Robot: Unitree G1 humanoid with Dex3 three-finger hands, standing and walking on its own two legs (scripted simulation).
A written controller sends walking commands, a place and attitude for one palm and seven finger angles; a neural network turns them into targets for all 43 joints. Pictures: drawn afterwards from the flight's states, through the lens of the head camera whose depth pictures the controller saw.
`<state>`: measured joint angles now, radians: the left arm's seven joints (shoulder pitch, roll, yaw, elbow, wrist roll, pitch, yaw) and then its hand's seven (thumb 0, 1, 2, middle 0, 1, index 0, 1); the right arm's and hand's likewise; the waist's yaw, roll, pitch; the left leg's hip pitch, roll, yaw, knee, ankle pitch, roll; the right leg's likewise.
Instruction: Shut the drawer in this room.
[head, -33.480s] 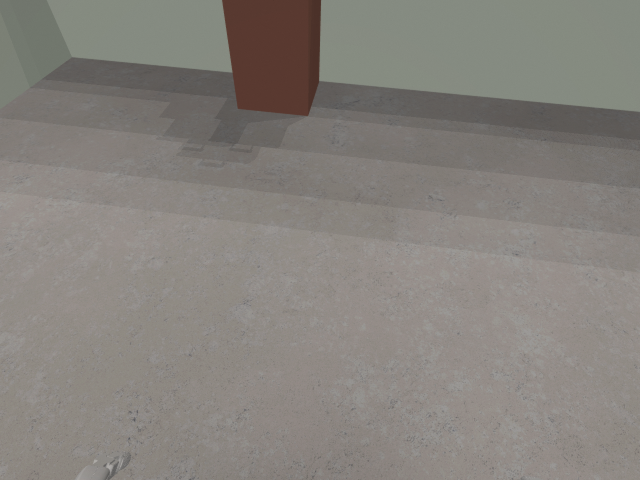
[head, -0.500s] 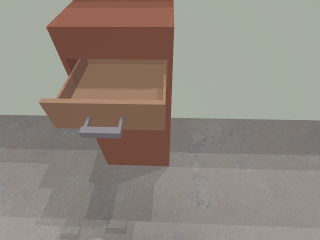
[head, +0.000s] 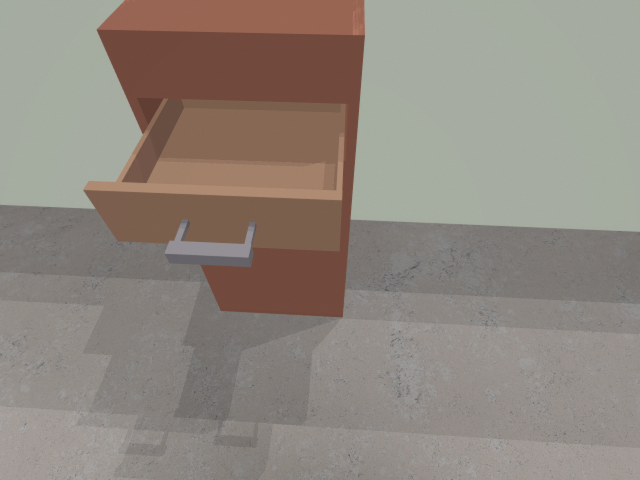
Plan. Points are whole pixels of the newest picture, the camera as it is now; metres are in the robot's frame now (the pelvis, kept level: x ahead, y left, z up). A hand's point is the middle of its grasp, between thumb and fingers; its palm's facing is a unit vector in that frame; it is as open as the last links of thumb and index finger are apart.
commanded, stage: look again from close up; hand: left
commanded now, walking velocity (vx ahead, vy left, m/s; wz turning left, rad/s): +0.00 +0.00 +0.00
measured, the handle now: (214, 240) +0.44 +0.20 +0.00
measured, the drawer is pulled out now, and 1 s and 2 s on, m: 0.24 0.24 0.24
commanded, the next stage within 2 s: shuffle to correct the standing spot in 0.36 s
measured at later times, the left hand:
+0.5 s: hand out of the picture -0.04 +0.23 -0.18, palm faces +0.02 -0.98 -0.18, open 7.3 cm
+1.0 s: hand out of the picture -0.05 +0.16 -0.19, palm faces +0.12 -0.99 -0.09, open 7.4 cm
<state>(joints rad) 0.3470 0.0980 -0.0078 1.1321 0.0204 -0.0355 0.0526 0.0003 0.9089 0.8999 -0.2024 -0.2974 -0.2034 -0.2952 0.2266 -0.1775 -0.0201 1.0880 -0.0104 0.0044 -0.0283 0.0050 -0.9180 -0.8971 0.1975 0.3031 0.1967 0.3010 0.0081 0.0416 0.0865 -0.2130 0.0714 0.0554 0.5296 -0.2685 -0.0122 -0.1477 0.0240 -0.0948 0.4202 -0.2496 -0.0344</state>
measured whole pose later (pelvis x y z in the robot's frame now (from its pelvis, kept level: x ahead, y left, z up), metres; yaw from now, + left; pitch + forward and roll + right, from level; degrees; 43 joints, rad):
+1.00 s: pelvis +0.03 +0.03 -0.01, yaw +2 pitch -1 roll -1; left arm 0.45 0.10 0.01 1.13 0.02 -0.03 0.02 0.00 0.91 0.90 -0.20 -0.30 -0.20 -0.30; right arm 0.31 -0.12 -0.01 1.11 -0.03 -0.03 -0.02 0.00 -0.91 -0.90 0.20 0.30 0.20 0.30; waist 0.01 -0.04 0.00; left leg -0.24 0.02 0.09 0.62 -0.37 0.04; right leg -0.18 -0.02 -0.07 0.57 -0.38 0.00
